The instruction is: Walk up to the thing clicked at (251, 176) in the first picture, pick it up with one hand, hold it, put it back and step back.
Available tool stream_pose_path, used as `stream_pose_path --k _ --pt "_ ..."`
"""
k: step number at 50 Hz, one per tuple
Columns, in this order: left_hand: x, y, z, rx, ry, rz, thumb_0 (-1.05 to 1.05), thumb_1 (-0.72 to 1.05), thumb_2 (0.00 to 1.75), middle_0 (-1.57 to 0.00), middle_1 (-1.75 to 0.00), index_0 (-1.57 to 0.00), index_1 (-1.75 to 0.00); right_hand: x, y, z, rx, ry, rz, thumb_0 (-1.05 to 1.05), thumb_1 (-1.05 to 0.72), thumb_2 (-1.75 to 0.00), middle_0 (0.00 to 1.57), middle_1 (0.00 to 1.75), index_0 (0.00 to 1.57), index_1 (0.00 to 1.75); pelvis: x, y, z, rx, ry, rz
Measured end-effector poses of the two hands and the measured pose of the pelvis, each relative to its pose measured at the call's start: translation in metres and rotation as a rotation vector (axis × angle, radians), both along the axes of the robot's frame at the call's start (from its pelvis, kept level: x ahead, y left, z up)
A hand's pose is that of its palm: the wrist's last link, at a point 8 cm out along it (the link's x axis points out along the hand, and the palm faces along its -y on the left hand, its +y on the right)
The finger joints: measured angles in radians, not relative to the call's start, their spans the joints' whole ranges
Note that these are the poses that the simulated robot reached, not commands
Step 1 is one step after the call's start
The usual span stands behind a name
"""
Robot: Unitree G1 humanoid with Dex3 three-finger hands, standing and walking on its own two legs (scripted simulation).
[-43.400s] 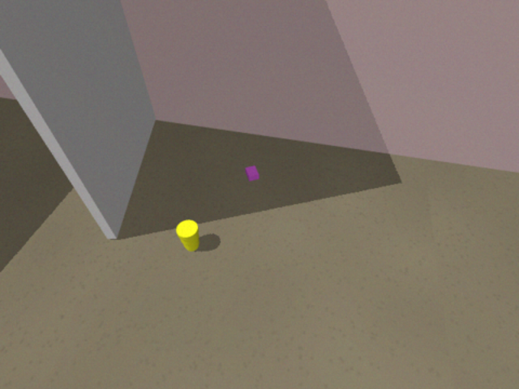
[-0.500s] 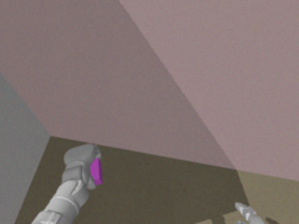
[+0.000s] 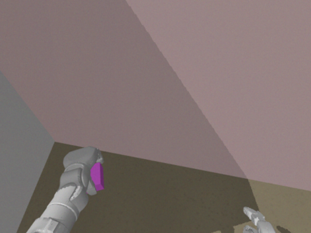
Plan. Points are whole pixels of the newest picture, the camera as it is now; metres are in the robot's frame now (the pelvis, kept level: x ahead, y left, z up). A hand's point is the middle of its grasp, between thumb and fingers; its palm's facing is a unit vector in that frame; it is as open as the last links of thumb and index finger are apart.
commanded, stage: hold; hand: left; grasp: from above
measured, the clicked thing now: (92, 177) +0.30 +0.23 -0.06
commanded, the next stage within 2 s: crouch in 0.44 s
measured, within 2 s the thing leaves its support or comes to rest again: neither
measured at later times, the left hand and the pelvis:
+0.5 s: hand (87, 172) +0.30 +0.23 -0.02, palm faces -0.41 -0.16 -0.90, open 9.8 cm; pelvis +0.00 +0.00 +0.00, yaw +0 degrees
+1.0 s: hand (94, 188) +0.30 +0.25 -0.13, palm faces -0.44 -0.06 -0.89, open 9.8 cm; pelvis -0.02 +0.00 -0.04, yaw +1 degrees
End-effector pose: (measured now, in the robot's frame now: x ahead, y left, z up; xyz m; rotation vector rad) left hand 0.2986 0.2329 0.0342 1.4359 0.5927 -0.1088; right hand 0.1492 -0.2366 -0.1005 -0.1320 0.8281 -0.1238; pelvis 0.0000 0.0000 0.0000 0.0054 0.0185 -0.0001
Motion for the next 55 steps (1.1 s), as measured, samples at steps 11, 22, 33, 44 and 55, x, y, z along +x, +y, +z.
stream_pose_path --k 11,22,33,44,55 --pt "0.003 0.002 0.001 0.000 0.001 0.001 0.00 0.11 0.24 -0.79 -0.25 -0.82 -0.25 -0.002 0.001 0.001 0.000 0.012 -0.006 0.01 -0.90 -0.90 0.20 0.30 0.20 0.30 0.002 0.002 0.001 -0.001 0.000 -0.003" --pt "0.005 0.003 0.001 0.001 -0.002 0.009 0.00 0.10 0.27 -0.78 -0.27 -0.81 -0.27 -0.006 0.001 -0.001 0.002 0.027 -0.010 0.01 -0.90 -0.90 0.20 0.30 0.20 0.30 0.003 0.003 0.001 -0.002 0.000 -0.003" --pt "0.002 0.004 0.002 0.010 -0.002 0.012 0.00 0.10 0.28 -0.76 -0.31 -0.79 -0.31 -0.005 0.000 -0.001 0.004 0.020 -0.008 0.01 -0.89 -0.90 0.20 0.30 0.20 0.30 0.002 0.001 0.002 -0.002 -0.003 0.000" --pt "-0.003 0.006 -0.055 0.018 0.061 -0.055 0.00 0.10 0.27 -0.76 -0.33 -0.79 -0.32 -0.017 -0.009 -0.010 -0.031 0.069 -0.003 0.01 -0.87 -0.89 0.20 0.30 0.20 0.30 -0.006 -0.001 -0.009 -0.004 0.062 0.011" --pt "0.026 0.016 -0.163 0.086 -0.002 -0.072 0.01 0.11 0.21 -0.77 -0.34 -0.81 -0.32 -0.092 -0.037 -0.086 -0.133 0.294 -0.064 0.01 -0.88 -0.89 0.20 0.30 0.20 0.30 -0.030 0.003 -0.081 -0.030 0.305 0.012"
